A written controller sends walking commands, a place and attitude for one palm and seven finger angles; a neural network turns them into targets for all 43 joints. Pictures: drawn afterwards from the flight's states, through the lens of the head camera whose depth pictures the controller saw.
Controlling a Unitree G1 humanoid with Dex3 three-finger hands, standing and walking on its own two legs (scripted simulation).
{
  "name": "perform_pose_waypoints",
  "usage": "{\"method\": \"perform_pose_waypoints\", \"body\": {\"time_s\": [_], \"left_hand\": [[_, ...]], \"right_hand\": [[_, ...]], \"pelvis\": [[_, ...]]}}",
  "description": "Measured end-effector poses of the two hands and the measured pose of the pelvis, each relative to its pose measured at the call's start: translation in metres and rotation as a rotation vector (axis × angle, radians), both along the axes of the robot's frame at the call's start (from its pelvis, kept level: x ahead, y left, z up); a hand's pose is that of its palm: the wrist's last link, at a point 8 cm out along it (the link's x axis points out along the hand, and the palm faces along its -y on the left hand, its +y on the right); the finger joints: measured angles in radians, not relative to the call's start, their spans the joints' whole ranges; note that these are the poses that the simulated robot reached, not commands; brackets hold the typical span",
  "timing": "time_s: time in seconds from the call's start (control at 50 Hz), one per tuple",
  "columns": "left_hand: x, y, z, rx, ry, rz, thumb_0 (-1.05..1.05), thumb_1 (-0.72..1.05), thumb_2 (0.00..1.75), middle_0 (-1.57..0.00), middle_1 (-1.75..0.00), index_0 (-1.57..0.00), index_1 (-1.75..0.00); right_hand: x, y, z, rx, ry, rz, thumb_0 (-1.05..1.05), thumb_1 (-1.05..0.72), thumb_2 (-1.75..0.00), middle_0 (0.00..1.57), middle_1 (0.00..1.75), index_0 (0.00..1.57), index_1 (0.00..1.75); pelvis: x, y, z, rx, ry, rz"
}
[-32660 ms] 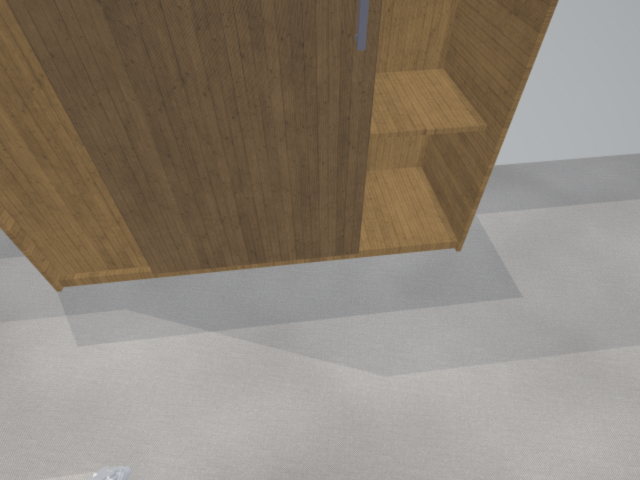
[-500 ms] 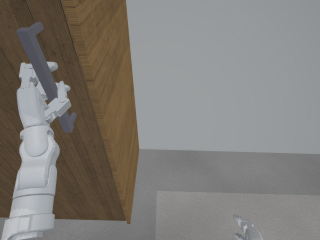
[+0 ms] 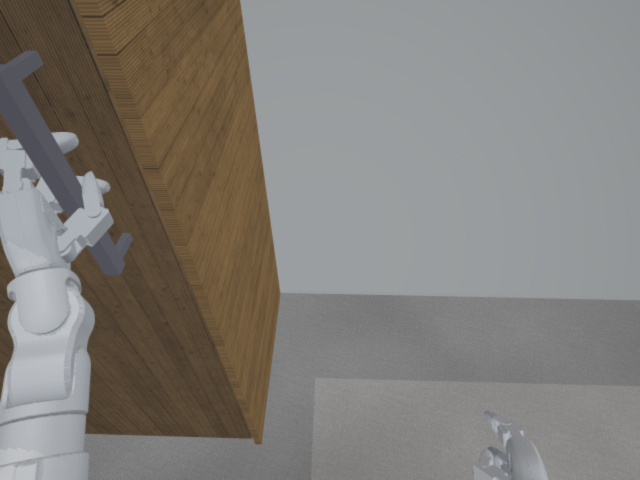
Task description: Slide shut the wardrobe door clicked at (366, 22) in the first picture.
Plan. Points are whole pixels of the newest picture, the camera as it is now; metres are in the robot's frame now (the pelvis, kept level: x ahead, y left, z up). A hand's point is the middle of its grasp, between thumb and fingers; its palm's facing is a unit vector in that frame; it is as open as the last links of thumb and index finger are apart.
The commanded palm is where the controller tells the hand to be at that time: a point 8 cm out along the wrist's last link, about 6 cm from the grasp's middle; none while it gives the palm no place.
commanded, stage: stop walking and hold the door there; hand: left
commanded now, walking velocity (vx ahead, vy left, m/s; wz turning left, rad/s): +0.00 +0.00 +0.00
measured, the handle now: (77, 180) +0.36 +0.29 +0.23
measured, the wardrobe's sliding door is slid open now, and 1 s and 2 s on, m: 0.00 0.00 0.00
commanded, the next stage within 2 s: loosen the grip on the handle in 1.58 s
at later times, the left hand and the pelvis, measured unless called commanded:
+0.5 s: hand (93, 214) +0.32 +0.26 +0.21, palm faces +0.44 -0.88 -0.17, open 6.7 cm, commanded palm +0.28 +0.28 +0.21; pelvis -0.02 +0.02 +0.00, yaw +1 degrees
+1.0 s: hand (96, 214) +0.32 +0.26 +0.21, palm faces +0.39 -0.92 -0.11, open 6.6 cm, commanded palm +0.28 +0.27 +0.21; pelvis -0.02 +0.05 +0.00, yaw -2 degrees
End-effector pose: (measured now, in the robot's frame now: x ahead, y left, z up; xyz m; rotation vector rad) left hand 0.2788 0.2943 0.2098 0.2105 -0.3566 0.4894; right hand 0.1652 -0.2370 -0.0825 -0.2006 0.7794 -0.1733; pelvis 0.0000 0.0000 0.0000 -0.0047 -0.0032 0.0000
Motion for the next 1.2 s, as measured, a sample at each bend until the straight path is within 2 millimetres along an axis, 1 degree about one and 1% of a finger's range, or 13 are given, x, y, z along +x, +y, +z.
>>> {"method": "perform_pose_waypoints", "body": {"time_s": [0.14, 0.28, 0.36, 0.44, 0.52, 0.62, 0.68, 0.76, 0.84, 0.9, 0.96, 1.08, 1.2], "left_hand": [[0.000, 0.000, 0.001, 0.007, 0.010, 0.011, -0.03, 0.74, 0.79, -0.46, -1.40, -0.12, -1.32], [-0.001, 0.001, 0.001, 0.020, 0.014, 0.005, -0.04, 0.73, 0.78, -0.46, -1.40, -0.13, -1.32], [-0.001, 0.004, 0.002, 0.041, 0.023, -0.007, -0.05, 0.72, 0.77, -0.46, -1.40, -0.14, -1.33], [-0.001, 0.006, 0.002, 0.054, 0.030, -0.031, -0.05, 0.71, 0.76, -0.46, -1.40, -0.15, -1.34], [-0.001, 0.009, 0.002, 0.056, 0.024, -0.070, -0.05, 0.71, 0.76, -0.46, -1.40, -0.15, -1.33], [0.000, 0.010, 0.000, 0.045, 0.003, -0.112, -0.04, 0.73, 0.77, -0.46, -1.40, -0.14, -1.32], [0.001, 0.009, -0.001, 0.021, -0.004, -0.120, -0.03, 0.74, 0.78, -0.46, -1.40, -0.13, -1.32], [0.001, 0.007, 0.000, -0.003, -0.002, -0.125, -0.02, 0.75, 0.80, -0.46, -1.40, -0.13, -1.33], [0.001, 0.007, 0.000, 0.002, 0.000, -0.124, -0.03, 0.75, 0.80, -0.46, -1.40, -0.12, -1.34], [0.001, 0.007, 0.000, 0.003, 0.011, -0.120, -0.03, 0.75, 0.80, -0.46, -1.40, -0.12, -1.34], [0.000, 0.007, 0.001, 0.000, 0.014, -0.120, -0.03, 0.75, 0.80, -0.46, -1.40, -0.12, -1.34], [0.000, 0.004, 0.000, -0.009, 0.006, -0.112, -0.02, 0.77, 0.81, -0.46, -1.40, -0.10, -1.33], [0.000, 0.003, -0.001, -0.002, 0.006, -0.089, -0.03, 0.77, 0.82, -0.46, -1.40, -0.09, -1.32]], "right_hand": [[-0.008, -0.009, -0.003, -0.008, 0.016, -0.020, 0.01, -0.91, -0.90, 0.20, 0.30, 0.20, 0.30], [-0.012, -0.011, -0.002, -0.010, 0.015, -0.035, 0.01, -0.91, -0.90, 0.20, 0.30, 0.20, 0.30], [-0.014, -0.009, -0.003, -0.012, 0.019, -0.041, 0.01, -0.91, -0.90, 0.20, 0.30, 0.20, 0.30], [-0.016, -0.004, -0.004, -0.020, 0.032, -0.043, 0.01, -0.91, -0.90, 0.20, 0.30, 0.20, 0.30], [-0.021, 0.008, -0.005, -0.023, 0.039, -0.041, 0.01, -0.91, -0.90, 0.20, 0.30, 0.20, 0.30], [-0.026, 0.032, -0.009, 0.003, 0.027, -0.032, 0.01, -0.91, -0.90, 0.20, 0.30, 0.20, 0.30], [-0.033, 0.051, -0.014, 0.035, 0.029, -0.016, 0.01, -0.91, -0.90, 0.20, 0.30, 0.20, 0.30], [-0.044, 0.073, -0.021, 0.069, 0.062, 0.023, 0.01, -0.91, -0.90, 0.20, 0.30, 0.20, 0.30], [-0.048, 0.083, -0.027, 0.082, 0.090, 0.054, 0.01, -0.91, -0.90, 0.20, 0.30, 0.21, 0.30], [-0.046, 0.082, -0.029, 0.076, 0.102, 0.060, 0.01, -0.91, -0.90, 0.20, 0.30, 0.21, 0.30], [-0.039, 0.075, -0.026, 0.061, 0.095, 0.060, 0.01, -0.91, -0.90, 0.20, 0.30, 0.21, 0.30], [-0.017, 0.056, -0.011, 0.017, 0.031, 0.045, 0.01, -0.91, -0.90, 0.20, 0.30, 0.21, 0.30], [0.005, 0.040, 0.001, -0.002, -0.025, 0.041, 0.01, -0.91, -0.90, 0.20, 0.30, 0.20, 0.30]], "pelvis": [[0.000, -0.003, 0.001, 0.000, 0.003, 0.003], [-0.001, -0.002, 0.001, -0.003, 0.006, 0.000], [-0.004, 0.003, 0.000, -0.009, 0.010, 0.006], [-0.012, 0.013, -0.002, -0.009, 0.012, 0.015], [-0.022, 0.026, -0.005, -0.003, 0.010, 0.018], [-0.030, 0.042, -0.011, 0.016, -0.003, -0.004], [-0.030, 0.048, -0.009, 0.016, -0.016, -0.022], [-0.028, 0.052, -0.005, 0.015, -0.032, -0.036], [-0.024, 0.052, -0.005, 0.026, -0.035, -0.037], [-0.022, 0.054, -0.002, 0.016, -0.035, -0.034], [-0.021, 0.053, -0.001, 0.008, -0.029, -0.032], [-0.016, 0.048, -0.001, 0.013, -0.023, -0.034], [-0.008, 0.039, -0.001, 0.015, -0.016, -0.030]]}}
